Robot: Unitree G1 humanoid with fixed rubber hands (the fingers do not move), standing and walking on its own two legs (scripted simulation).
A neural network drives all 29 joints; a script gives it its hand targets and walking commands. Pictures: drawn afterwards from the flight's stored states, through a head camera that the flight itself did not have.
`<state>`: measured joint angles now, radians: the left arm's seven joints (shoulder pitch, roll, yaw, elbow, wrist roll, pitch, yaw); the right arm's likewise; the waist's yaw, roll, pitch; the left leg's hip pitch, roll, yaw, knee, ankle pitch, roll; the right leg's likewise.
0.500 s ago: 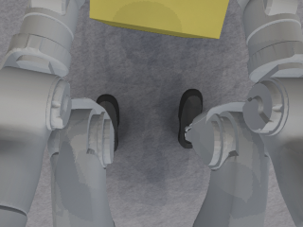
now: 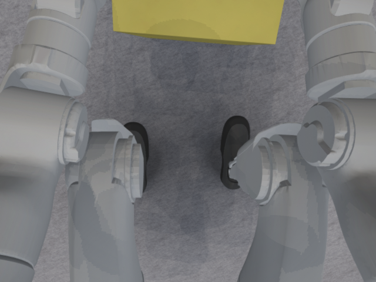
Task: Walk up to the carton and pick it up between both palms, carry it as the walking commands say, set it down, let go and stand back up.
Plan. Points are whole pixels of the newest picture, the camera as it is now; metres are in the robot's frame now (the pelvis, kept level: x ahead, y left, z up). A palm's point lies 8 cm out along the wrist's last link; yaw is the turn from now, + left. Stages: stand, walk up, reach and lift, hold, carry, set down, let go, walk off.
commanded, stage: reach and lift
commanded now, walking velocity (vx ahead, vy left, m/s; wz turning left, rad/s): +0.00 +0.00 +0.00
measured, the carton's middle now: out of the picture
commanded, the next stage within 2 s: none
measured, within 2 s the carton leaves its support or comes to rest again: neither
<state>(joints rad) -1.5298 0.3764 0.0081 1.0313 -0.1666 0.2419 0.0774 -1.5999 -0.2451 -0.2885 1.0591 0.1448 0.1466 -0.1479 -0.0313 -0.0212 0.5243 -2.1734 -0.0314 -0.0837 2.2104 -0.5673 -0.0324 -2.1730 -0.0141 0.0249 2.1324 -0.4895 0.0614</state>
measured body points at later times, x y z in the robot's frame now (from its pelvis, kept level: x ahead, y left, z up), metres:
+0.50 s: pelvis -0.01 +0.00 +0.03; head +0.36 +0.03 +0.28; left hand +0.56 +0.15 -0.14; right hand +0.57 -0.14 -0.10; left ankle +0.12 +0.13 -0.34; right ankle +0.15 -0.14 -0.34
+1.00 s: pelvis -0.01 +0.00 +0.07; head +0.34 +0.04 +0.34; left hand +0.54 +0.15 -0.08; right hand +0.56 -0.13 -0.03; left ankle +0.12 +0.13 -0.34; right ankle +0.15 -0.14 -0.34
